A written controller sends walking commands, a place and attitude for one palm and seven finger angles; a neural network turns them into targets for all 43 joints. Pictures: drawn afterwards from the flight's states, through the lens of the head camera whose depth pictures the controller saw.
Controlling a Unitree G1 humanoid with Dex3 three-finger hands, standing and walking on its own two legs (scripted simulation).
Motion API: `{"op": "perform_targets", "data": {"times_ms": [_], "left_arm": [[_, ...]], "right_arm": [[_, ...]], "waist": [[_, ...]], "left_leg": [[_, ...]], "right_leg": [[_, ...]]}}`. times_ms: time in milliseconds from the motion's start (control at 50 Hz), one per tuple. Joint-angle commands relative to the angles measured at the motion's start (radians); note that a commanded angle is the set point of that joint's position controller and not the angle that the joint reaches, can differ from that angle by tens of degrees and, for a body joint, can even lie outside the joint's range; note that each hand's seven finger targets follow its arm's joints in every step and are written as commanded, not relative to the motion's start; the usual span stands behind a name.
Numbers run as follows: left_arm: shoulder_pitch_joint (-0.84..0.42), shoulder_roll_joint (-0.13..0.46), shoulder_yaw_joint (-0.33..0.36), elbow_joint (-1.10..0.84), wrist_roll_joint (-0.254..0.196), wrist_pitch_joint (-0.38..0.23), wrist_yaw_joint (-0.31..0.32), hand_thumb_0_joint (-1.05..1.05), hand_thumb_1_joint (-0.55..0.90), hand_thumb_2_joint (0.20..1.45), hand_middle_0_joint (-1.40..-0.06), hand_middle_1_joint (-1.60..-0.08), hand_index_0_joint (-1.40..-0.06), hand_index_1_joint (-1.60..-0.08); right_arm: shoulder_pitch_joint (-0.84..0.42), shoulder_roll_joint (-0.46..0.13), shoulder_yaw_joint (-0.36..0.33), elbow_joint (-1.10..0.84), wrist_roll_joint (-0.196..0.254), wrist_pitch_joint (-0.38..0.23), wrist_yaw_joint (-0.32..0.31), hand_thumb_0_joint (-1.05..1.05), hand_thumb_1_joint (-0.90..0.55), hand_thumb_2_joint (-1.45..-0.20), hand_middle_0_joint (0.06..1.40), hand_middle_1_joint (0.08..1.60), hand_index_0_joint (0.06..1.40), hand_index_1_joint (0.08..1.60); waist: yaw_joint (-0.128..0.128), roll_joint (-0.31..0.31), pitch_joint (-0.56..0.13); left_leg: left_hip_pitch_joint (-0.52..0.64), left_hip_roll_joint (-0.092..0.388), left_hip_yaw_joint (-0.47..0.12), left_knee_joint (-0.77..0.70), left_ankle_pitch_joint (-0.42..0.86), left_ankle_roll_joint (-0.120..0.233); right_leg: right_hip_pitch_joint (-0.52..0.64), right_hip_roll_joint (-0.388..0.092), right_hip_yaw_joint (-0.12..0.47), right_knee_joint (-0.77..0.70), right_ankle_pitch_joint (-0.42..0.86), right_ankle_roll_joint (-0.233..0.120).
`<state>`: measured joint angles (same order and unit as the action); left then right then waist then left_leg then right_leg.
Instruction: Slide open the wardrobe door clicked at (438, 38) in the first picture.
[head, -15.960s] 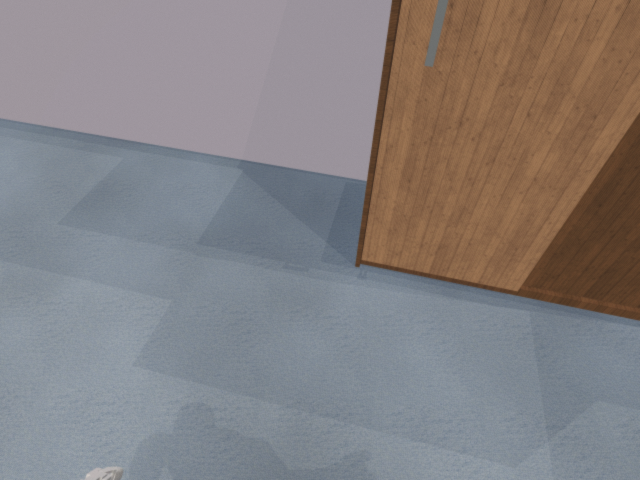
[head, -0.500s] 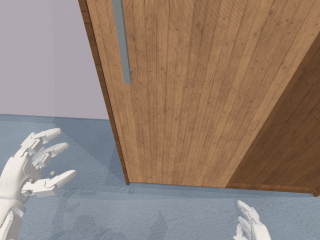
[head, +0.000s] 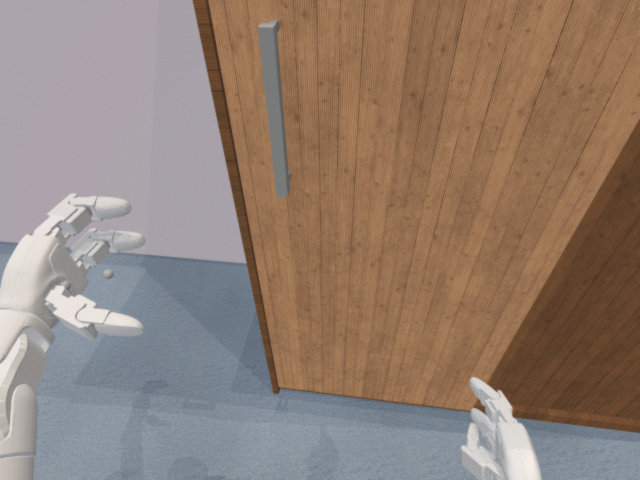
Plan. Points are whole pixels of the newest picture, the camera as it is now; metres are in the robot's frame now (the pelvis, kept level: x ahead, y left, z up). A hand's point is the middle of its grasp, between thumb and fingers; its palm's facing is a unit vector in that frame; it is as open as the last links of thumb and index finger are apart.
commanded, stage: raise the hand with hooked fingers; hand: left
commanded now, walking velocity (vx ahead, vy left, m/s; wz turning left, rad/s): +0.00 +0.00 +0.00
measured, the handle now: (279, 116) +0.55 +0.15 +0.22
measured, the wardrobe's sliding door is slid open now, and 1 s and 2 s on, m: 0.00 0.00 0.00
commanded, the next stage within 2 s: move the hooked fingers beside the handle in 0.82 s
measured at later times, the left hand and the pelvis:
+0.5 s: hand (99, 207) +0.29 +0.27 +0.24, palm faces +0.08 -0.99 -0.08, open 14.0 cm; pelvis +0.00 -0.01 +0.00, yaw -1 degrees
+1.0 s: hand (96, 206) +0.29 +0.28 +0.24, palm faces +0.09 -0.99 -0.07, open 14.0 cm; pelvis +0.00 +0.00 +0.01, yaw +0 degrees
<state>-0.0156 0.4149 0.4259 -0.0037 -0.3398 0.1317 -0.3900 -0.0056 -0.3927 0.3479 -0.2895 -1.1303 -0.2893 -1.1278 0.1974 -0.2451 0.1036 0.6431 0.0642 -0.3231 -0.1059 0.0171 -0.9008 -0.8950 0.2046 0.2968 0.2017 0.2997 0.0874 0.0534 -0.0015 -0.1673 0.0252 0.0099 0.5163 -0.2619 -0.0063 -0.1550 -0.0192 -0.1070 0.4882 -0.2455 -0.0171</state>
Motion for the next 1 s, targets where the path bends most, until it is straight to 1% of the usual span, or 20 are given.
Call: {"op": "perform_targets", "data": {"times_ms": [0, 60, 120, 240, 300, 320, 360, 400, 420, 480, 520, 560, 640, 660, 700, 720, 780, 900, 940, 980], "left_arm": [[-0.363, 0.275, 0.106, -0.19, -0.015, -0.003, -0.006, 0.0, -0.5, 0.3, -0.3, -1.2, -0.3, -1.2], [-0.423, 0.313, 0.127, -0.176, -0.014, 0.029, -0.012, 0.0, -0.5, 0.3, -0.3, -1.2, -0.3, -1.2], [-0.465, 0.331, 0.128, -0.154, -0.01, 0.063, -0.018, 0.0, -0.5, 0.3, -0.3, -1.2, -0.3, -1.2], [-0.568, 0.395, 0.154, -0.106, -0.007, 0.132, -0.035, 0.0, -0.5, 0.3, -0.3, -1.2, -0.3, -1.2], [-0.635, 0.406, 0.143, -0.066, -0.002, 0.165, -0.041, 0.0, -0.5, 0.3, -0.3, -1.2, -0.3, -1.2], [-0.601, 0.384, 0.127, -0.022, -0.001, 0.177, -0.042, 0.0, -0.5, 0.3, -0.3, -1.2, -0.3, -1.2], [-0.558, 0.369, 0.122, 0.011, -0.002, 0.195, -0.051, 0.0, -0.5, 0.3, -0.3, -1.2, -0.3, -1.2], [-0.559, 0.368, 0.115, -0.026, -0.001, 0.2, -0.058, 0.0, -0.5, 0.3, -0.3, -1.2, -0.3, -1.2], [-0.546, 0.373, 0.127, -0.043, -0.006, 0.197, -0.055, 0.0, -0.5, 0.3, -0.3, -1.2, -0.3, -1.2], [-0.594, 0.398, 0.153, -0.14, -0.005, 0.175, -0.043, 0.0, -0.5, 0.3, -0.3, -1.2, -0.3, -1.2], [-0.586, 0.421, 0.184, -0.154, -0.008, 0.163, -0.024, 0.0, -0.5, 0.3, -0.3, -1.2, -0.3, -1.2], [-0.594, 0.404, 0.173, -0.139, -0.003, 0.159, -0.015, 0.0, -0.5, 0.3, -0.3, -1.2, -0.3, -1.2], [-0.623, 0.39, 0.144, -0.14, 0.014, 0.174, -0.007, 0.0, -0.5, 0.3, -0.3, -1.2, -0.3, -1.2], [-0.626, 0.377, 0.131, -0.145, 0.016, 0.176, -0.008, 0.0, -0.5, 0.3, -0.3, -1.2, -0.3, -1.2], [-0.627, 0.375, 0.129, -0.16, 0.017, 0.176, -0.014, 0.0, -0.5, 0.3, -0.3, -1.2, -0.3, -1.2], [-0.594, 0.376, 0.134, -0.135, 0.01, 0.179, -0.019, 0.0, -0.5, 0.3, -0.3, -1.2, -0.3, -1.2], [-0.602, 0.366, 0.121, -0.113, 0.01, 0.189, -0.033, 0.0, -0.5, 0.3, -0.3, -1.2, -0.3, -1.2], [-0.606, 0.381, 0.135, -0.118, 0.009, 0.198, -0.031, 0.0, -0.5, 0.3, -0.3, -1.2, -0.3, -1.2], [-0.658, 0.356, 0.098, -0.1, 0.01, 0.192, -0.029, 0.0, -0.5, 0.3, -0.3, -1.2, -0.3, -1.2], [-0.711, 0.318, 0.052, -0.091, 0.019, 0.185, -0.023, 0.0, -0.5, 0.3, -0.3, -1.2, -0.3, -1.2]], "right_arm": [[-0.144, -0.119, -0.041, -0.157, 0.01, -0.032, -0.011, 0.0, -0.9, -0.9, 0.2, 0.3, 0.2, 0.3], [-0.161, -0.117, -0.036, -0.162, 0.011, -0.016, -0.009, 0.0, -0.9, -0.9, 0.2, 0.3, 0.2, 0.3], [-0.174, -0.118, -0.034, -0.163, 0.015, -0.002, -0.007, 0.0, -0.9, -0.9, 0.2, 0.3, 0.2, 0.3], [-0.195, -0.128, -0.034, -0.166, 0.022, 0.023, 0.001, 0.0, -0.9, -0.9, 0.2, 0.3, 0.2, 0.3], [-0.206, -0.134, -0.035, -0.169, 0.029, 0.031, 0.004, 0.0, -0.9, -0.9, 0.2, 0.3, 0.2, 0.3], [-0.207, -0.133, -0.035, -0.166, 0.03, 0.038, 0.008, 0.0, -0.9, -0.9, 0.2, 0.3, 0.2, 0.3], [-0.2, -0.144, -0.043, -0.172, 0.033, 0.046, 0.014, 0.0, -0.9, -0.9, 0.2, 0.3, 0.2, 0.3], [-0.206, -0.144, -0.044, -0.187, 0.037, 0.054, 0.019, 0.0, -0.9, -0.9, 0.2, 0.3, 0.2, 0.3], [-0.21, -0.141, -0.044, -0.193, 0.034, 0.058, 0.023, 0.0, -0.9, -0.9, 0.2, 0.3, 0.2, 0.3], [-0.21, -0.136, -0.046, -0.205, 0.032, 0.06, 0.021, 0.0, -0.9, -0.9, 0.2, 0.3, 0.2, 0.3], [-0.211, -0.13, -0.044, -0.203, 0.024, 0.059, 0.02, 0.0, -0.9, -0.9, 0.2, 0.3, 0.2, 0.3], [-0.204, -0.132, -0.045, -0.193, 0.026, 0.057, 0.014, 0.0, -0.9, -0.9, 0.2, 0.3, 0.2, 0.3], [-0.206, -0.13, -0.042, -0.187, 0.027, 0.057, 0.007, 0.0, -0.9, -0.9, 0.2, 0.3, 0.2, 0.3], [-0.204, -0.13, -0.041, -0.187, 0.027, 0.056, 0.006, 0.0, -0.9, -0.9, 0.2, 0.3, 0.2, 0.3], [-0.201, -0.128, -0.041, -0.189, 0.026, 0.055, 0.004, 0.0, -0.9, -0.9, 0.2, 0.3, 0.2, 0.3], [-0.203, -0.126, -0.039, -0.188, 0.022, 0.056, 0.006, 0.0, -0.9, -0.9, 0.2, 0.3, 0.2, 0.3], [-0.2, -0.13, -0.038, -0.182, 0.028, 0.062, 0.007, 0.0, -0.9, -0.9, 0.2, 0.3, 0.2, 0.3], [-0.204, -0.129, -0.037, -0.192, 0.026, 0.069, 0.01, 0.0, -0.9, -0.9, 0.2, 0.3, 0.2, 0.3], [-0.206, -0.128, -0.033, -0.181, 0.029, 0.072, 0.01, 0.0, -0.9, -0.9, 0.2, 0.3, 0.2, 0.3], [-0.203, -0.128, -0.035, -0.177, 0.03, 0.068, 0.003, 0.0, -0.9, -0.9, 0.2, 0.3, 0.2, 0.3]], "waist": [[-0.014, 0.029, -0.119], [-0.007, 0.05, -0.139], [-0.005, 0.019, -0.137], [0.0, 0.032, -0.16], [-0.002, 0.021, -0.147], [-0.001, -0.018, -0.125], [0.002, -0.008, -0.128], [0.003, 0.008, -0.149], [0.008, -0.028, -0.16], [0.005, 0.028, -0.203], [0.014, 0.03, -0.189], [0.003, 0.013, -0.17], [-0.001, 0.083, -0.156], [-0.006, 0.062, -0.163], [-0.005, 0.077, -0.185], [0.001, 0.023, -0.175], [-0.007, 0.049, -0.158], [-0.002, 0.041, -0.184], [-0.017, 0.031, -0.148], [-0.029, 0.045, -0.155]], "left_leg": [[0.028, -0.027, -0.039, -0.126, 0.089, 0.026], [0.042, -0.031, -0.034, -0.13, 0.1, 0.028], [0.046, -0.031, -0.032, -0.133, 0.114, 0.03], [0.055, -0.037, -0.031, -0.136, 0.136, 0.036], [0.053, -0.038, -0.035, -0.144, 0.104, 0.036], [0.039, -0.033, -0.033, -0.139, 0.104, 0.035], [0.032, -0.036, -0.032, -0.139, 0.102, 0.035], [0.044, -0.039, -0.028, -0.138, 0.109, 0.034], [0.041, -0.036, -0.028, -0.131, 0.127, 0.033], [0.082, -0.041, -0.022, -0.135, 0.157, 0.036], [0.076, -0.039, -0.022, -0.134, 0.16, 0.035], [0.079, -0.037, -0.023, -0.147, 0.142, 0.038], [0.087, -0.039, -0.021, -0.158, 0.131, 0.034], [0.092, -0.038, -0.026, -0.161, 0.138, 0.033], [0.112, -0.039, -0.029, -0.162, 0.16, 0.033], [0.1, -0.036, -0.026, -0.155, 0.168, 0.035], [0.095, -0.038, -0.027, -0.164, 0.153, 0.032], [0.103, -0.039, -0.033, -0.167, 0.158, 0.032], [0.095, -0.034, -0.034, -0.169, 0.137, 0.03], [0.109, -0.035, -0.038, -0.169, 0.123, 0.029]], "right_leg": [[0.017, 0.02, 0.047, -0.112, 0.099, 0.0], [0.041, 0.014, 0.059, -0.128, 0.113, -0.002], [0.053, 0.014, 0.062, -0.138, 0.125, -0.001], [0.065, 0.002, 0.076, -0.147, 0.154, 0.0], [0.044, 0.001, 0.08, -0.159, 0.103, 0.002], [0.04, 0.001, 0.085, -0.164, 0.092, 0.004], [0.032, -0.002, 0.084, -0.153, 0.1, 0.004], [0.03, 0.0, 0.078, -0.146, 0.107, 0.002], [0.048, 0.0, 0.083, -0.143, 0.123, 0.003], [0.057, 0.009, 0.07, -0.135, 0.159, 0.0], [0.061, 0.01, 0.073, -0.143, 0.156, -0.003], [0.047, 0.015, 0.066, -0.148, 0.137, 0.0], [0.038, 0.012, 0.068, -0.156, 0.123, -0.005], [0.043, 0.016, 0.06, -0.151, 0.131, -0.005], [0.051, 0.018, 0.057, -0.146, 0.158, -0.009], [0.055, 0.02, 0.06, -0.151, 0.17, -0.005], [0.04, 0.02, 0.055, -0.15, 0.162, -0.005], [0.046, 0.022, 0.051, -0.15, 0.155, -0.009], [0.02, 0.023, 0.053, -0.16, 0.132, -0.006], [0.004, 0.024, 0.053, -0.156, 0.116, -0.007]]}}
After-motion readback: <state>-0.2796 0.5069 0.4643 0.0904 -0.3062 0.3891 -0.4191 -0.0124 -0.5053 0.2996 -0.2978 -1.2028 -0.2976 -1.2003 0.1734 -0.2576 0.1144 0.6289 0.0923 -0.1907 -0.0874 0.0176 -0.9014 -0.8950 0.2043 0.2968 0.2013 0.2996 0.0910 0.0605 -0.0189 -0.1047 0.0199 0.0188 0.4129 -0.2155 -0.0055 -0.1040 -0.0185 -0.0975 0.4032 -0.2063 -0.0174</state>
